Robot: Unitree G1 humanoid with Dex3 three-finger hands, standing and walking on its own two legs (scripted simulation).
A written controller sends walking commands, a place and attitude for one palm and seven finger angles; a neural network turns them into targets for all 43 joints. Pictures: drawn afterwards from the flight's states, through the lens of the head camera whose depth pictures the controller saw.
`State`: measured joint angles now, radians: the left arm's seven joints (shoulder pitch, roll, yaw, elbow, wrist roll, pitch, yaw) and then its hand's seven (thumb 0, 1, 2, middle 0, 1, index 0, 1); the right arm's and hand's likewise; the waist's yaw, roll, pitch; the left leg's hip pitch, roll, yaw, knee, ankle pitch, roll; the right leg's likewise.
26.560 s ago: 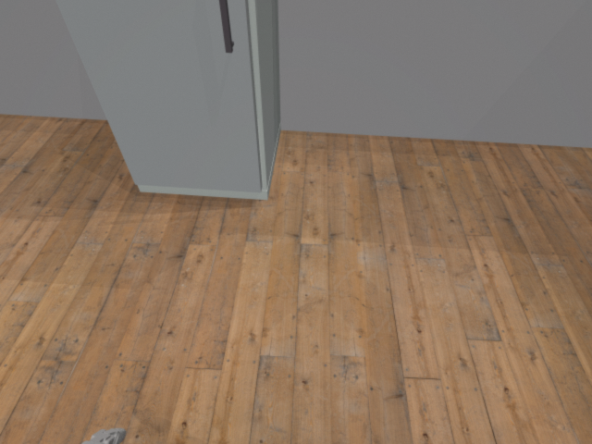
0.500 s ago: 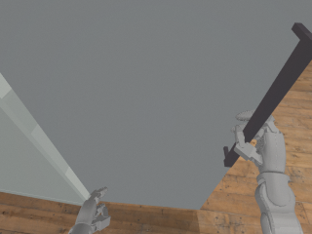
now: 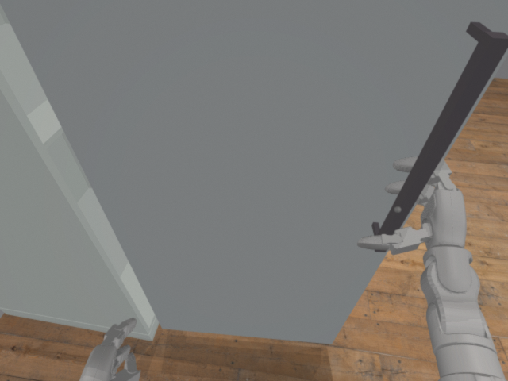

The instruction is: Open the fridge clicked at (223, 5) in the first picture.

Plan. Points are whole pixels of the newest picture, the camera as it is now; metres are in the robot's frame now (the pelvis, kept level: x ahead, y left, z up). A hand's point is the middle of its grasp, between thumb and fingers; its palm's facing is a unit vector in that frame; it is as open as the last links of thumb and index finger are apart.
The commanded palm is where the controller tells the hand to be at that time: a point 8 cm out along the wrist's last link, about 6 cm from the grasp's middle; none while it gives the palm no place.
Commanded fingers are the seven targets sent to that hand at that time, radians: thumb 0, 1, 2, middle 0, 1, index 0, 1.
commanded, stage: loosen the grip on the handle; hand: right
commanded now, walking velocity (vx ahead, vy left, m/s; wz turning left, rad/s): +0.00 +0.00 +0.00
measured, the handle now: (416, 164) +0.39 -0.21 +0.19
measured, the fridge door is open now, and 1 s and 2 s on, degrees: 85 82 82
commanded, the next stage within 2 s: slip the hand off the handle in 0.16 s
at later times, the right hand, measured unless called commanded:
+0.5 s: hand (419, 210) +0.36 -0.23 +0.12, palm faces +0.21 +0.96 -0.21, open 14.7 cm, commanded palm +0.32 -0.27 +0.13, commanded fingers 0.00 0.55 -0.20 0.25 1.15 0.25 1.15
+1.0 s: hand (460, 225) +0.33 -0.28 +0.12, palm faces +0.19 +0.96 -0.21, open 14.7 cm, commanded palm +0.28 -0.32 +0.13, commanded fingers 0.00 0.55 -0.20 0.25 1.15 0.25 1.15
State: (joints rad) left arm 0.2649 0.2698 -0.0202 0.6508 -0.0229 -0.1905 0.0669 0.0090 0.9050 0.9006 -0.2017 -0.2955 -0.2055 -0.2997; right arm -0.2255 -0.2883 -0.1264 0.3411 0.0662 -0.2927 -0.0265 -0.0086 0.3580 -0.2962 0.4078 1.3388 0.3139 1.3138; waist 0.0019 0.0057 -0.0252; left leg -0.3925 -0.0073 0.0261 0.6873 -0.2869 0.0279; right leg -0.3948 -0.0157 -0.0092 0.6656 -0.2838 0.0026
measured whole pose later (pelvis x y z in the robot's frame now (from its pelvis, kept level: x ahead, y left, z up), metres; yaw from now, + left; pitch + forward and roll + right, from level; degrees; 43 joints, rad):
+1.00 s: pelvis +0.06 -0.03 +0.00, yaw +0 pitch +5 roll +1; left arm 0.26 0.24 -0.02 0.62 -0.02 -0.16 0.08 0.01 0.90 0.90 -0.20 -0.30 -0.21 -0.30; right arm 0.10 -0.36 -0.34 0.08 0.21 -0.25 0.21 -0.02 0.55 -0.20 0.25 1.15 0.25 1.15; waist -0.03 -0.03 -0.10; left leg -0.41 0.00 0.02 0.70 -0.37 0.00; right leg -0.44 0.00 0.01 0.74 -0.38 -0.01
